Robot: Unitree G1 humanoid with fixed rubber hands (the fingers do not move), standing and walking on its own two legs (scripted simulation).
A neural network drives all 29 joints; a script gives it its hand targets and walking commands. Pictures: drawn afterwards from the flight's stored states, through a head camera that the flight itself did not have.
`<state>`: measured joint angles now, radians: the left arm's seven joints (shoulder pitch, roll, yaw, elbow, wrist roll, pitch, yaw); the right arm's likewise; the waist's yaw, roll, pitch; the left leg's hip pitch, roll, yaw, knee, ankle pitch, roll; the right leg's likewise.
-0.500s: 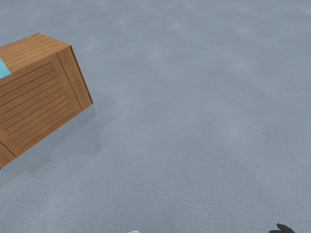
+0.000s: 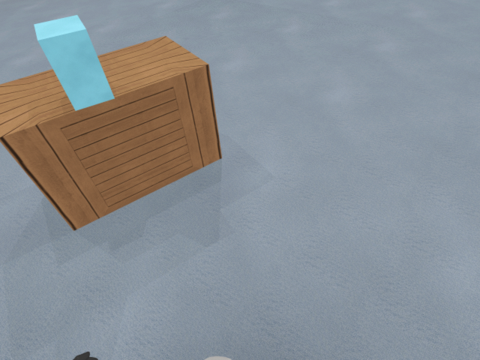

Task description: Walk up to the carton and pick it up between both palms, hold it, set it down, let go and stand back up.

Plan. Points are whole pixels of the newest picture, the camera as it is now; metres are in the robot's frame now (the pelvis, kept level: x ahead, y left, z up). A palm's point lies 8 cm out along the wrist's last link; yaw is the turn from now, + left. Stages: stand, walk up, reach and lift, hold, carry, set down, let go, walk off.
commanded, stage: walk up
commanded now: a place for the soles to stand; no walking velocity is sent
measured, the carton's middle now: (76, 63) +1.21 +0.67 +0.00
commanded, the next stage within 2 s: none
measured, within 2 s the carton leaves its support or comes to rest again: neither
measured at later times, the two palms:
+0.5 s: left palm (21, 349) +0.20 +0.44 -0.10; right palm (314, 223) +0.42 -0.14 -0.06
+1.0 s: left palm out of the picture +0.24 +0.54 -0.08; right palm (236, 154) +0.66 +0.03 -0.06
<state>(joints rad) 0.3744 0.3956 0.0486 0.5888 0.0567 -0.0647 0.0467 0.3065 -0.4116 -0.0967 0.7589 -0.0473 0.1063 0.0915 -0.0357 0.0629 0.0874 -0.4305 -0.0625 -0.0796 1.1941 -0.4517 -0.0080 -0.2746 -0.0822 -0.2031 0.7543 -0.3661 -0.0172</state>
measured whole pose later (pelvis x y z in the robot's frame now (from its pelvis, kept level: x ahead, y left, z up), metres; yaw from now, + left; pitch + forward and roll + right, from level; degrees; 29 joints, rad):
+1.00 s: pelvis +0.39 +0.24 -0.01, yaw +27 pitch -5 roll -3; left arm 0.49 0.47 0.07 0.64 0.04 -0.06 -0.01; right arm 0.24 -0.44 -0.08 0.63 0.00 0.02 0.09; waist 0.07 0.05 0.09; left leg -0.50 0.08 0.00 0.80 -0.27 0.00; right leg -0.15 -0.19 -0.20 0.73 -0.46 0.08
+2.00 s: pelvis +0.70 +0.47 -0.01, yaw +26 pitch -7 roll +3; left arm 0.34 0.46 0.10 0.65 0.04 0.07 -0.06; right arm 0.35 -0.41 -0.03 0.62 -0.03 -0.05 -0.05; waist 0.03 -0.15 0.11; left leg -0.31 0.01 0.14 0.80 -0.37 0.02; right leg -0.51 -0.09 -0.05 1.19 -0.49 -0.01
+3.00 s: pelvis +0.77 +0.45 +0.03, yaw +35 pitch -3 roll +0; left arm 0.11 0.40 0.07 1.08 0.00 0.04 -0.06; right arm 0.11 -0.39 -0.03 1.00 0.01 -0.02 -0.02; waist 0.03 -0.01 0.10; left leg -0.21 0.05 -0.10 0.51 -0.26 -0.08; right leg -0.26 -0.11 -0.13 0.49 -0.17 0.04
